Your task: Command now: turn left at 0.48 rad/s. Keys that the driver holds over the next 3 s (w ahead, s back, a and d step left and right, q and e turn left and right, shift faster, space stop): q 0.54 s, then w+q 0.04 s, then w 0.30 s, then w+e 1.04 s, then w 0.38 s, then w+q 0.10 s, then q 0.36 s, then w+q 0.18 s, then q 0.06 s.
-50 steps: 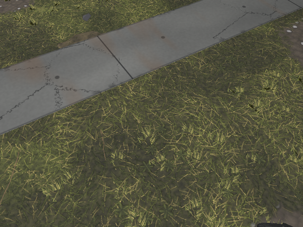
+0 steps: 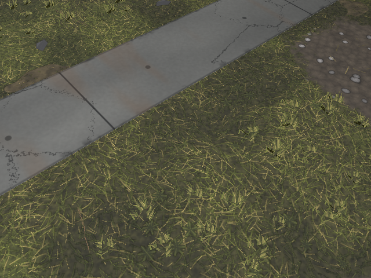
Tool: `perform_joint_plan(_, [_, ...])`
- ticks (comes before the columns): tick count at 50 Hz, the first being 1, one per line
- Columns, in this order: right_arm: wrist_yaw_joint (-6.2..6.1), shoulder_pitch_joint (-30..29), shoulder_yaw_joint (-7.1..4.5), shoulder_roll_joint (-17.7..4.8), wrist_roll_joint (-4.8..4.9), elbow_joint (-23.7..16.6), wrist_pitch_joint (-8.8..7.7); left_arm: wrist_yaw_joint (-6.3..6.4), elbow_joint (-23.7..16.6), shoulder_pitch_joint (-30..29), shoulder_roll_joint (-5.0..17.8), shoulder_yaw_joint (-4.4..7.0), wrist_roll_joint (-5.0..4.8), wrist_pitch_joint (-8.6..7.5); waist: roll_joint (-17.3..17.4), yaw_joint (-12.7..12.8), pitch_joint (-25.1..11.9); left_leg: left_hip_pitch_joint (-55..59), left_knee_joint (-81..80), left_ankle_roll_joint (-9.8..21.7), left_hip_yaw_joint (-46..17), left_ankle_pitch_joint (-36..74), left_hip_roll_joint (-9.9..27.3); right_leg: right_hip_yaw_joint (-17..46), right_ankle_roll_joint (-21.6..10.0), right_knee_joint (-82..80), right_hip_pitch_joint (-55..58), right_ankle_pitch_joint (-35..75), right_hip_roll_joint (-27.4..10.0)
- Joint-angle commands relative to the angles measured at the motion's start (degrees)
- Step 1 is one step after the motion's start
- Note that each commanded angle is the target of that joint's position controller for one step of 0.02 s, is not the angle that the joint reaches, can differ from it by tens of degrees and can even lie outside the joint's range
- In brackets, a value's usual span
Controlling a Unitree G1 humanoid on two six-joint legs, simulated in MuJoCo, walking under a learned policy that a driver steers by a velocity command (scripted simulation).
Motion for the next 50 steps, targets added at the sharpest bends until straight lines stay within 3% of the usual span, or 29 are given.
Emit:
perform_joint_plan(1, [0.19, 7.27, -2.76, -14.77, -3.16, -3.41, -2.04, -0.18, -7.05, -7.24, 3.31, 0.85, 1.16, -0.85, 14.72, -2.92, -8.7, 12.67, -15.25, 19.25, -33.5, 39.52, 22.2, 10.57, 2.43, 27.2, -19.17, -21.7, 6.1])
perform_joint_plan(2, [0.37, 3.84, -2.69, -14.1, -3.03, -4.32, -3.3, -0.18, -6.44, -7.12, 5.43, 1.58, -0.35, -0.94, 9.86, -0.75, -7.13, 12.11, -15.93, 16.69, -28.43, 33.46, 18.92, 13.16, 1.38, 30.34, -20.28, -16.16, 4.74])
perform_joint_plan(3, [-0.12, -0.12, -2.65, -12.96, -1.47, -5.34, -3.79, 0.06, -5.1, -5.07, 6.49, 2.07, -0.66, -0.93, 7.73, 1.21, -5.72, 11.42, -15.48, 12.82, -24.2, 29.41, 15.71, 13.73, 0.99, 29.88, -21.08, -10.3, 3.8])
perform_joint_plan(4, [-0.55, -2.19, -1.91, -10.33, -0.21, -6.21, -3.74, 0.44, -3.75, -3.9, 7.34, 2.41, -0.21, -0.77, 6.84, 1.75, -5.37, 10.62, -15.4, 10.52, -22.01, 27.93, 14.08, 14.0, 1.17, 28.95, -20.54, -7.28, 3.13])
perform_joint_plan(5, [-0.97, -2.32, -1.5, -9.18, 0.27, -6.49, -3.6, 0.59, -3.67, -3.51, 7.31, 2.51, 0.23, -0.84, 7.21, 2.13, -5.46, 9.65, -15.31, 9.86, -21.06, 28.83, 12.95, 14.1, 1.5, 28.87, -19.02, -4.5, 3.32])
perform_joint_plan(7, [-1.43, 0.32, -1.18, -8.46, -0.04, -6.33, -3.37, 0.51, -3.52, -2.72, 6.18, 2.43, 0.02, -1.3, 7.05, 1.93, -6.86, 11.48, -15.09, 10.01, -20.23, 31.09, 11.65, 14.07, 1.93, 28.1, -18.1, -0.98, 4.39])
perform_joint_plan(10, [-1.82, 2.7, -1.44, -9.43, 0.07, -6.34, -3.15, 0.58, -3.87, -3.52, 5.26, 2.1, -0.38, -1.83, 7.55, 0.99, -6.79, 14.92, -14.65, 9.95, -21.34, 30.63, 11.06, 14.81, 2.63, 21.69, -19.38, 0.83, 4.8])
perform_joint_plan(15, [-1.92, 1.5, -2.04, -11.25, 0.19, -7.73, -2.4, -0.07, -4.36, -4.52, 5.42, 1.77, -0.51, -2.43, 9.53, 0.28, -5.2, 11.39, -14.74, 9.93, -24.34, 22.06, 9.48, 15.58, 3.98, 10.6, -14.35, 1.73, 5.55])
perform_joint_plan(19, [-1.6, -0.2, -2.19, -11.75, 0.01, -9.07, -1.79, -0.9, -4.56, -3.85, 6.16, 1.67, -0.71, -3.41, 10.33, 0.16, -5.66, 8.84, -12.64, 10.4, -27.65, 25.22, 8.78, 15.76, 3.88, 5.23, -8.72, -0.03, 6.85])
perform_joint_plan(22, [-1.55, -2.0, -2.02, -11.64, 0.15, -10.41, -1.19, -1.75, -4.39, -1.51, 6.82, 1.64, -0.93, -4.33, 11.06, 1.06, -7.2, 9.47, -9.73, 9.83, -30.89, 32.8, 8.32, 15.75, 3.12, -0.43, -3.97, -0.75, 7.71])
perform_joint_plan(24, [-1.91, -4.24, -1.69, -11.21, 0.77, -11.66, -0.64, -2.38, -3.46, 2.42, 7.19, 1.81, -1.03, -4.87, 10.98, 3.61, -7.88, 8.54, -7.15, 7.44, -31.67, 32.27, 6.13, 14.85, 1.98, -11.23, 2.88, 6.18, 7.8])
perform_joint_plan(25, [-2.21, -4.55, -1.36, -10.42, 0.94, -12.28, -0.42, -2.57, -2.8, 4.56, 8.18, 2.14, -0.84, -4.98, 9.82, 4.56, -8.17, 5.76, -5.1, 5.09, -30.69, 26.9, 3.9, 15.25, 0.9, -17.32, 8.82, 14.16, 5.86])
perform_joint_plan(26, [-2.24, -1.91, -0.54, -7.59, 0.27, -12.69, -0.45, -2.29, -2.94, 6.0, 11.69, 2.84, 0.15, -4.7, 1.38, 3.16, -11.04, -0.84, 3.91, 2.05, -25.5, 12.33, -0.55, 23.7, -2.69, -17.63, 17.62, 23.06, -4.31])
perform_joint_plan(27, [-2.06, 2.62, -0.16, -5.24, 0.27, -13.09, -0.93, -1.84, -3.6, 4.09, 14.77, 2.98, 1.44, -3.96, -13.03, -1.11, -9.8, -14.18, 14.3, -1.15, -16.42, -17.93, -10.88, 36.49, -11.75, -16.02, 22.92, 41.62, -14.75])
perform_joint_plan(28, [-1.7, 3.34, -1.41, -10.64, -0.17, -13.04, -1.5, -2.01, -3.91, 5.57, 12.64, 2.56, 1.92, -3.91, -12.29, 0.5, -11.01, -18.53, 26.82, -3.2, -13.92, -20.18, -6.52, 41.98, -18.15, -17.97, 20.82, 34.22, -20.95])
perform_joint_plan(29, [-1.43, 2.36, -2.47, -13.53, 0.58, -12.38, -1.45, -1.86, -5.01, 3.7, 9.62, 1.71, 1.34, -4.02, -7.61, 0.62, -8.67, -19.97, 30.93, -3.65, -13.19, -14.06, -3.41, 36.45, -16.53, -19.24, 18.9, 20.68, -17.18])
perform_joint_plan(30, [-1.35, 1.36, -2.49, -12.62, 0.52, -11.94, -1.09, -1.68, -5.05, 2.44, 7.84, 1.27, 0.52, -3.89, -5.91, 0.82, -6.34, -21.26, 31.14, -4.06, -12.01, -8.72, -1.89, 31.68, -13.1, -20.69, 17.26, 5.4, -12.23])
perform_joint_plan(31, [-1.21, 0.66, -2.17, -11.04, 0.25, -11.98, -0.83, -1.43, -5.06, 2.59, 7.03, 0.86, -0.48, -3.87, -6.92, 1.65, -4.47, -23.08, 31.45, -4.59, -11.41, -5.45, -1.45, 29.96, -11.46, -22.59, 16.66, -3.9, -9.75])
perform_joint_plan(33, [-0.3, -0.93, -1.19, -8.06, 0.45, -12.99, -1.52, -1.09, -4.27, 5.13, 7.85, 0.65, -0.49, -4.14, -7.94, 3.24, -2.14, -23.16, 29.32, -5.06, -9.2, -1.52, -1.09, 27.4, -11.53, -25.94, 14.82, -8.02, -8.14])
perform_joint_plan(35, [0.02, -3.1, -0.46, -6.36, 0.37, -13.76, -2.81, -1.25, -3.35, 8.28, 8.49, 0.77, -0.24, -4.96, -7.09, 4.98, -1.83, -22.96, 22.95, -5.02, -7.68, 0.37, -0.45, 25.97, -12.11, -27.5, 16.52, -7.32, -8.23])
perform_joint_plan(38, [0.48, -4.95, 0.59, -4.7, -0.09, -14.31, -4.39, -1.89, -2.91, 9.26, 10.03, 1.04, -0.72, -5.86, -6.91, 5.55, -1.83, -17.79, 12.03, -4.38, -4.72, 2.32, 1.31, 22.79, -12.24, -28.08, 15.64, -2.37, -8.44])
perform_joint_plan(41, [1.0, -5.75, 0.97, -4.95, 0.27, -14.53, -5.24, -2.91, -2.54, 10.65, 11.73, 1.49, -1.31, -6.04, -7.55, 5.79, -0.67, -9.92, 3.46, -3.25, -1.75, 2.02, 0.69, 20.21, -12.34, -27.65, 11.21, -0.51, -8.48])
perform_joint_plan(43, [1.25, -3.79, 0.82, -5.57, 0.74, -14.08, -5.49, -3.52, -2.2, 11.11, 12.12, 1.53, -2.04, -5.71, -7.01, 4.22, -0.44, -3.98, -2.44, -1.91, -0.5, 5.11, -0.09, 19.88, -12.23, -26.08, 8.86, -1.1, -9.11])
perform_joint_plan(45, [1.03, 2.44, 0.12, -6.31, 0.89, -11.76, -5.47, -3.96, -1.77, 11.57, 10.27, 0.7, -2.27, -5.4, -5.15, 0.6, -1.63, 8.74, -8.11, -0.33, 0.15, 8.01, -1.66, 18.73, -10.52, -21.05, 2.77, 1.11, -7.81])
perform_joint_plan(46, [0.42, 8.95, -0.88, -8.13, 1.14, -10.28, -5.42, -4.2, -1.81, 10.89, 7.49, -0.38, -1.71, -5.58, -3.69, -2.96, -4.21, 18.5, -9.14, 1.07, -3.21, 7.63, 0.42, 16.37, -8.2, -13.83, -2.21, 4.01, -5.3])
perform_joint_plan(47, [-0.44, 17.73, -2.04, -12.86, 0.12, -9.3, -5.42, -4.72, -3.9, 8.61, 2.08, -2.25, -0.21, -6.07, 8.56, -6.28, -9.66, 29.51, -13.05, 4.9, -19.81, 5.32, 13.93, 10.14, -3.88, 7.87, -11.69, -2.99, 0.88])
perform_joint_plan(48, [0.06, 19.34, -3.07, -17.54, -0.68, -9.08, -5.69, -4.1, -6.27, 9.19, 2.58, -1.91, -1.57, -7.21, 18.64, -5.23, -10.22, 30.14, -20.33, 12.82, -39.47, -6.85, 24.07, 10.2, -2.77, 22.02, -24.97, -14.23, 5.87])
perform_joint_plan(49, [0.49, 16.8, -1.7, -12.2, -0.88, -9.65, -6.54, -3.84, -5.69, 8.66, 8.17, -0.53, -2.83, -7.57, 11.82, -5.0, -6.03, 25.5, -21.42, 13.09, -37.64, -12.31, 22.86, 16.07, -3.78, 29.81, -27.61, -12.47, 2.4])
perform_joint_plan(50, [0.64, 13.4, -0.55, -8.39, -0.72, -10.2, -7.17, -4.18, -5.44, 8.78, 8.97, -0.14, -3.43, -7.48, 11.77, -3.19, -2.27, 22.82, -22.24, 10.48, -30.7, -12.7, 19.58, 17.26, -4.88, 30.6, -29.22, -6.47, 0.91])
Next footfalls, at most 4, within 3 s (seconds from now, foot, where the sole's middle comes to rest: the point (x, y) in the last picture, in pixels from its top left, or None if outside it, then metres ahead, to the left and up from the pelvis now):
0.52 right None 0.12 -0.11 -0.76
0.92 left None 0.09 0.18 -0.76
1.42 right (153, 271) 0.49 0.09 -0.76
1.88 left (97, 205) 0.74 0.31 -0.76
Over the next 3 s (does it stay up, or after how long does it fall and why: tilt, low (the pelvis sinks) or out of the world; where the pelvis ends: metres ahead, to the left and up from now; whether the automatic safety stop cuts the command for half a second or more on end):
stays up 1.03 0.12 0.01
